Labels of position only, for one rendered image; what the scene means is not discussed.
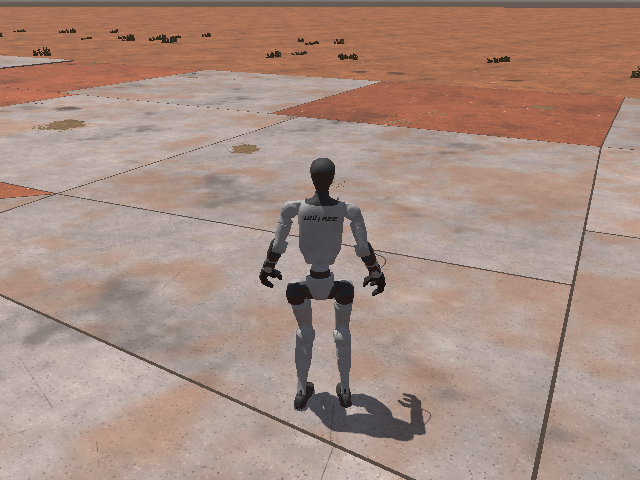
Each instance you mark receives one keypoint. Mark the robot right upper arm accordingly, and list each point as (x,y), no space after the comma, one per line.
(353,213)

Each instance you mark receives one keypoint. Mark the robot right hand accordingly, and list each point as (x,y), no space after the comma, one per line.
(380,282)

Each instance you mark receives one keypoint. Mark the robot left shin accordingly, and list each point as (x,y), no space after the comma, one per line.
(303,356)

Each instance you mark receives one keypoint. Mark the right robot forearm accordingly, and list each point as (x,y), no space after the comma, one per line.
(371,263)

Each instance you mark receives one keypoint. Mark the robot left hand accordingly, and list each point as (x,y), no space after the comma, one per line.
(263,277)

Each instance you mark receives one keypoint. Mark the robot left upper arm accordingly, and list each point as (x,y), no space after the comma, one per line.
(289,210)

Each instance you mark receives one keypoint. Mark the left robot forearm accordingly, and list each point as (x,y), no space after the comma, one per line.
(271,259)

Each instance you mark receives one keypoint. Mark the robot right thigh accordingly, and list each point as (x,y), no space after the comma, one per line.
(343,300)

